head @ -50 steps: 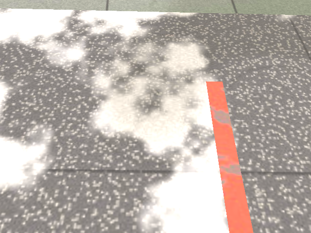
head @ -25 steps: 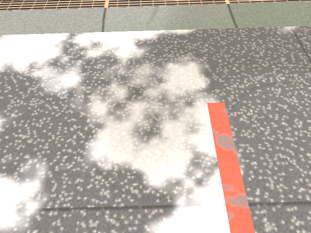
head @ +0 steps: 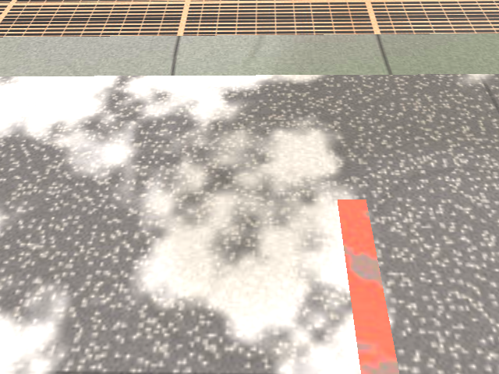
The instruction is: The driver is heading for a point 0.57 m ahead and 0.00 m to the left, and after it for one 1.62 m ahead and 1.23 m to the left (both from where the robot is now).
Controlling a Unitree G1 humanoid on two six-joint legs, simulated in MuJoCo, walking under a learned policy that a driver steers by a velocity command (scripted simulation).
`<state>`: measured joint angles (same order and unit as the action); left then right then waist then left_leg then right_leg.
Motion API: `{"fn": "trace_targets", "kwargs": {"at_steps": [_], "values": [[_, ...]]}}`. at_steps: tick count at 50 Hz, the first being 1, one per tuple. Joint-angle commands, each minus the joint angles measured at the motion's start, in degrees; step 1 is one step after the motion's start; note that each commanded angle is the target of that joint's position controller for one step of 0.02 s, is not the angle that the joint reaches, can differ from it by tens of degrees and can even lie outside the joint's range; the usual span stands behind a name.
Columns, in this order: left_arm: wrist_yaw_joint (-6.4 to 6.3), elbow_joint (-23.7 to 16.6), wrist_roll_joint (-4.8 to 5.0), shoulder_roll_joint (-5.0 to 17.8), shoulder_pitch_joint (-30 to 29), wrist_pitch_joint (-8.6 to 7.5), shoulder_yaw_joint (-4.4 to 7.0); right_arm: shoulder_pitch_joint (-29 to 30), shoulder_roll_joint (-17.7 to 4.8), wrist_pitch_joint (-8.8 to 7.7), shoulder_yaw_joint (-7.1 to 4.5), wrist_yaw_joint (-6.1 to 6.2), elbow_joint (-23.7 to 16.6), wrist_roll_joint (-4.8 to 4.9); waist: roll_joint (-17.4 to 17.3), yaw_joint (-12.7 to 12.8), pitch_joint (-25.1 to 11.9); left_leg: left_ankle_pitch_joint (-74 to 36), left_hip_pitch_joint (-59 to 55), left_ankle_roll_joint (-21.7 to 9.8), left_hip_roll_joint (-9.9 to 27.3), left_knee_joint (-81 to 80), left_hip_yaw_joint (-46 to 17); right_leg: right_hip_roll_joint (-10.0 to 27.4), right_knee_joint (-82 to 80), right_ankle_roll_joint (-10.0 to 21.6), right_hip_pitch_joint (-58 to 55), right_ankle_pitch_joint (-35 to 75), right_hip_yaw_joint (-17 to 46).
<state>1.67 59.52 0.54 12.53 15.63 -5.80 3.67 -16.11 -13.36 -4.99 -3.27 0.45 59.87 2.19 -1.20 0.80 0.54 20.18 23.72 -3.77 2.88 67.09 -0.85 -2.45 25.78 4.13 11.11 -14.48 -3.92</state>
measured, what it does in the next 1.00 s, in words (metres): walks ahead: left foot, then right foot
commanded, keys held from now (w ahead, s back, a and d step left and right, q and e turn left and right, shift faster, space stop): w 0.60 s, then w+e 0.12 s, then q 0.28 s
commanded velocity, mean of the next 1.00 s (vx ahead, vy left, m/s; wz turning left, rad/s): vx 0.42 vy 0.00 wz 0.02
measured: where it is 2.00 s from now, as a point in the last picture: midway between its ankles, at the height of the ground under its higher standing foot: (244, 370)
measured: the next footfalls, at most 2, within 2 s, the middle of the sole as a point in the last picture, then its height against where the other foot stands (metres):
left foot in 0.40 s outside the picture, level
right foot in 0.92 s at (287, 332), level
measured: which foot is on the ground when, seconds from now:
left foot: up 0.00-0.38, down 0.40-0.94, up 0.96-1.00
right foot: down 0.00-0.40, up 0.42-0.90, down 0.92-1.00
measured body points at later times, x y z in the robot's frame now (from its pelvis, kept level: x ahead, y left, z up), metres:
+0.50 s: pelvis +0.23 +0.09 -0.01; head +0.26 +0.10 +0.44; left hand +0.23 +0.35 -0.16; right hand +0.35 -0.17 -0.13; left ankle +0.30 +0.18 -0.74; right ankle +0.09 -0.06 -0.64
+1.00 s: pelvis +0.47 +0.06 -0.02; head +0.52 +0.05 +0.43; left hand +0.67 +0.30 -0.12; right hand +0.47 -0.20 -0.16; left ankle +0.32 +0.18 -0.68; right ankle +0.60 -0.04 -0.74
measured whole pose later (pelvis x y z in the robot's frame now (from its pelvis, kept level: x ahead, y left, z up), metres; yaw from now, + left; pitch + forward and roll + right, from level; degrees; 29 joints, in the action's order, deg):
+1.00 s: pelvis +0.47 +0.06 -0.02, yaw +2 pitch +2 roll +1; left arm 0.4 49.5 -1.2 12.9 -0.5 -5.1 2.6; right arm -18.2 -13.8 -2.9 -2.6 0.7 57.9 1.0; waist -0.1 -3.5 3.3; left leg 34.0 13.3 0.5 -2.2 54.9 -1.7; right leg 1.7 29.2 2.4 28.5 -3.4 -2.9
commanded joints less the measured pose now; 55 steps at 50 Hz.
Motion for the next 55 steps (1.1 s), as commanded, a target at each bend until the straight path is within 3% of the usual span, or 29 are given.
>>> {"fn": "trace_targets", "kwargs": {"at_steps": [1,5,10,14,17,18,19,20,21,22,23,24,25,27,32,36,38,41,43,45,46,47,48,49,50,51,52,53,55], "values": [[-0.38,-2.00,-0.66,4.57,0.93,-0.30,-0.32,1.49,-4.35,-0.04,-1.71,0.22,-3.31,-0.37,5.27,-0.67,2.92,-6.93,12.70,-0.27,5.21,-3.05,-1.88,14.61,-18.64,6.98,-5.24,2.66,16.83],[-2.00,-1.28,-0.86,7.92,4.81,-0.03,0.10,9.16,-3.18,0.62,-1.85,0.40,-6.26,-1.19,4.04,0.55,4.60,-13.98,17.49,2.83,5.14,-15.14,-0.60,14.93,-20.80,7.93,-5.88,7.08,13.78],[-2.55,-0.93,-0.25,8.64,7.37,0.29,0.58,17.71,-2.74,0.45,-1.16,-0.58,-8.91,-0.96,5.17,2.47,5.68,-21.85,14.92,3.80,3.09,-28.74,0.97,14.71,-21.38,7.25,-6.09,8.33,9.62],[-2.57,0.12,0.44,8.70,9.10,0.82,1.09,21.92,-3.21,-0.05,-0.64,-1.79,-10.85,-0.55,5.32,2.84,6.99,-20.22,14.13,2.27,2.68,-33.62,0.75,16.93,-19.00,6.71,-10.37,9.72,8.26],[-2.59,-0.10,0.70,10.12,7.47,1.35,1.81,19.21,-5.52,-0.64,-1.28,-2.44,-11.04,-0.44,6.53,0.08,4.89,-15.26,7.07,-0.08,0.92,-36.34,2.07,18.36,-13.90,5.44,-12.83,18.25,7.85],[-2.59,-0.44,0.66,10.40,6.20,1.59,1.85,14.42,-7.11,-0.75,-2.18,-2.38,-9.84,-0.53,6.96,-2.88,1.84,-14.19,-0.24,-1.14,-1.03,-36.92,3.71,17.15,-7.80,4.40,-12.36,28.63,6.32],[-2.58,-0.75,0.40,9.08,5.72,1.89,1.36,4.26,-9.62,-0.74,-3.71,-2.09,-6.56,-0.56,6.02,-7.31,-4.04,-13.73,-13.12,-2.67,-2.89,-37.05,4.88,13.95,4.21,2.79,-9.11,35.52,3.71],[-2.53,-2.18,-0.61,6.95,6.41,2.04,0.31,-6.81,-14.32,-0.70,-5.06,-1.58,-4.19,-1.21,-1.20,-10.44,-12.86,-10.24,-30.83,-6.28,7.47,-37.14,-7.78,10.15,23.99,0.34,3.06,22.60,0.76],[-1.92,-2.76,-0.40,-1.29,12.82,0.65,-1.85,-10.57,-18.05,-0.63,-5.44,-2.05,-2.91,-1.68,-17.13,-6.09,-20.15,2.74,-46.61,-15.39,19.80,-47.15,-37.16,-1.12,43.15,-3.05,23.96,-15.29,3.19],[-1.75,-2.65,1.26,4.57,8.58,-0.81,-0.58,-8.54,-12.63,-1.04,-3.82,-2.28,-3.28,-1.49,-11.43,-7.54,-17.89,9.45,-43.83,-13.69,18.81,-52.61,-41.87,1.01,51.03,-1.76,30.34,-17.69,11.09],[-1.65,-4.53,2.48,7.92,3.15,-1.62,0.26,-2.70,-9.73,-1.46,-2.88,-2.23,-4.58,-1.38,-8.65,-6.39,-10.12,6.83,-36.78,-10.86,17.32,-52.68,-33.25,4.27,52.29,-0.29,34.38,-12.73,9.94],[-2.12,-5.16,2.24,8.41,0.45,-1.75,0.40,2.65,-7.81,-1.65,-2.11,-2.30,-6.01,-1.73,-3.62,-4.48,-6.67,0.73,-28.46,-9.38,15.32,-53.64,-25.96,7.62,49.90,0.14,31.86,-6.75,8.57],[-2.59,-5.12,1.28,8.21,-0.52,-1.35,0.91,5.87,-5.96,-1.76,-1.54,-2.48,-6.43,-2.34,-2.24,-2.67,-3.81,-4.65,-21.02,-8.55,13.17,-55.08,-20.32,9.68,46.16,0.10,28.77,-2.83,8.15],[-2.70,-4.60,0.89,6.05,1.99,0.18,1.07,6.25,-4.20,-1.86,-0.92,-2.61,-5.75,-2.90,-3.98,0.01,-2.82,-8.89,-14.62,-7.98,10.48,-57.84,-14.42,11.58,41.90,0.11,22.94,0.19,8.43],[-2.72,-6.97,0.34,5.58,-4.91,1.64,1.43,0.51,-7.76,-1.80,-1.48,-0.70,-3.97,-2.84,-1.49,-0.66,1.40,-16.27,-15.41,-8.77,10.58,-61.53,-8.13,12.12,29.93,-2.35,30.89,9.96,7.98],[-1.64,-8.49,0.71,4.76,-10.21,1.45,1.22,-1.73,-7.48,-1.64,-1.18,0.23,-3.60,-2.88,-2.03,-2.22,2.38,-20.19,-17.30,-6.14,8.80,-62.13,-0.53,9.85,19.81,-2.22,30.90,20.71,7.51],[-1.25,-10.34,-0.25,3.60,-15.36,1.16,0.55,-3.54,-6.52,-1.24,-0.57,0.30,-2.75,-2.37,-1.03,-3.18,4.33,-29.10,-16.19,-5.61,7.40,-60.95,1.45,8.98,13.17,-2.14,27.71,22.74,4.17],[-0.46,-11.86,-0.52,2.77,-19.59,0.61,-0.17,-6.92,-7.49,0.40,-0.54,0.33,-1.42,-2.12,-1.81,-4.66,3.97,-40.08,-20.47,-5.42,7.37,-55.26,1.57,6.15,6.80,-2.45,24.28,20.85,2.05],[-0.04,-12.28,-0.37,4.16,-19.45,0.19,-0.02,-7.06,-8.59,1.38,-0.88,0.47,-1.16,-1.90,-3.19,-3.91,2.89,-43.96,-24.20,-5.30,8.71,-50.59,-0.77,4.70,3.88,-1.89,22.60,17.73,2.81],[-0.31,-10.87,-0.74,7.71,-13.29,-0.32,1.13,-4.31,-9.68,1.82,-1.39,0.74,-1.95,-1.44,-4.96,0.01,-0.52,-49.39,-26.76,-3.62,8.50,-43.78,-3.19,2.80,-0.13,-0.39,15.45,16.59,3.16],[-0.73,-8.96,-1.24,10.40,-7.00,-0.72,2.12,-2.90,-9.49,1.87,-1.35,0.69,-2.80,-1.35,-3.80,3.07,-4.33,-49.65,-25.24,-1.64,5.50,-36.28,-2.12,2.89,-3.73,0.94,5.93,26.69,2.59],[-1.49,-7.80,-2.65,14.78,0.50,-0.91,3.01,-1.87,-7.76,1.45,-0.69,0.64,-5.37,-2.20,0.33,4.75,-13.31,-34.24,-14.22,0.90,1.72,-22.74,-0.60,11.79,3.16,4.04,-12.51,52.05,9.34],[-1.96,-8.16,-2.77,17.26,1.66,0.21,3.15,-10.89,-0.07,1.11,1.37,0.19,-4.79,-2.34,15.28,1.20,-23.77,15.49,6.44,4.90,-7.14,-0.09,1.87,29.83,7.16,15.19,-34.54,72.53,25.66],[-1.99,-9.89,-1.74,13.02,2.40,1.21,2.01,-11.55,-5.14,1.10,0.22,0.15,-3.95,-0.91,11.90,3.62,-31.57,23.78,8.13,5.20,-6.10,8.65,-6.34,30.03,4.26,16.45,-33.61,60.40,29.48],[-2.38,-11.14,-1.25,10.93,-2.29,1.88,1.44,-5.82,-8.69,1.63,-1.23,0.41,-5.84,0.56,9.34,3.15,-24.08,19.92,12.28,5.30,-3.07,9.88,-4.94,26.89,0.83,13.78,-25.87,48.18,22.96],[-2.93,-11.65,-0.94,9.16,-6.81,2.31,0.91,-2.56,-8.12,2.61,-1.43,1.08,-6.81,0.53,6.76,1.64,-16.52,15.56,13.79,5.97,-0.73,7.63,-2.66,23.77,-2.52,11.38,-17.12,36.34,18.57],[-3.24,-11.70,-0.94,7.58,-9.79,2.63,0.40,-1.72,-7.53,4.01,-1.89,1.69,-6.89,-0.18,6.07,0.19,-10.76,12.76,12.22,6.69,0.91,5.50,-2.04,21.94,-5.94,10.14,-7.68,26.55,15.01],[-3.34,-11.53,-1.67,7.48,-11.86,2.86,0.39,-3.03,-6.31,5.50,-2.07,2.08,-7.24,-0.55,7.90,-1.80,-7.96,10.43,7.34,6.86,2.09,3.05,-1.67,20.55,-8.93,9.12,0.78,18.25,12.13],[-3.38,-11.37,-2.62,8.39,-13.98,3.09,0.81,-4.40,-4.12,7.09,-2.02,2.42,-8.24,-0.93,9.27,-3.27,-4.91,7.70,2.83,6.68,1.46,-0.85,0.78,19.46,-12.96,9.65,8.97,11.91,7.96]]}}
Keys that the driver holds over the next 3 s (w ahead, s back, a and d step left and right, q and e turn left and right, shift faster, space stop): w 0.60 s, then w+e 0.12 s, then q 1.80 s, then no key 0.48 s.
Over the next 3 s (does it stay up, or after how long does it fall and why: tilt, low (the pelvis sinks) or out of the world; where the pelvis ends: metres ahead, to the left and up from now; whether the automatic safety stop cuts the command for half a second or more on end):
stays up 0.55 0.12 -0.01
